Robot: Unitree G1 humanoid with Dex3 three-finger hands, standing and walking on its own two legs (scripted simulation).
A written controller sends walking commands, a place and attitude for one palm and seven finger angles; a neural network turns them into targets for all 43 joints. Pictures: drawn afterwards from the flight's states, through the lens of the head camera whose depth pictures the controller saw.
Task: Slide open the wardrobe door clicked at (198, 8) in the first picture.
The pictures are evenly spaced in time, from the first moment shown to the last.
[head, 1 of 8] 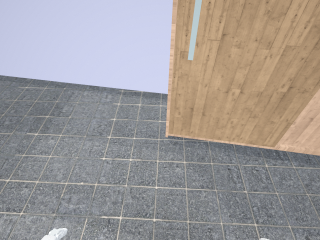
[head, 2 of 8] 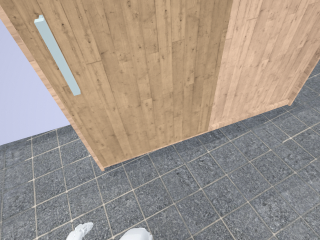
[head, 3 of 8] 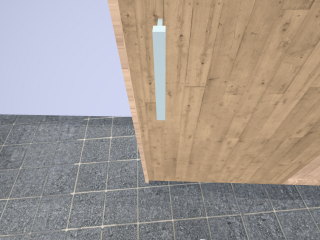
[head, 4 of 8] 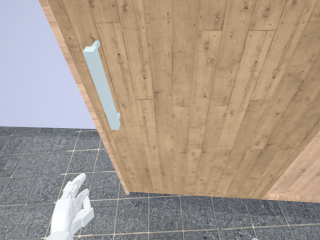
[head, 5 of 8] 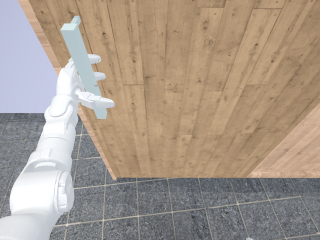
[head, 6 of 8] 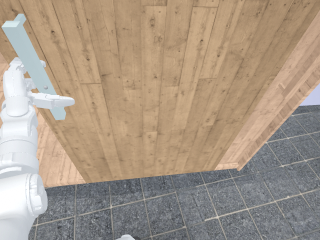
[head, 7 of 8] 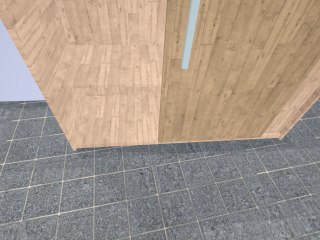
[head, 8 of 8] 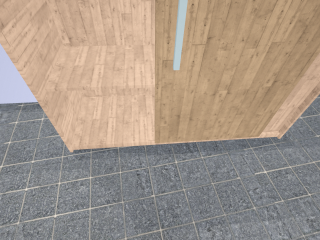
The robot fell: no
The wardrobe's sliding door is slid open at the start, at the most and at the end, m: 0.00 0.60 0.60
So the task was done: yes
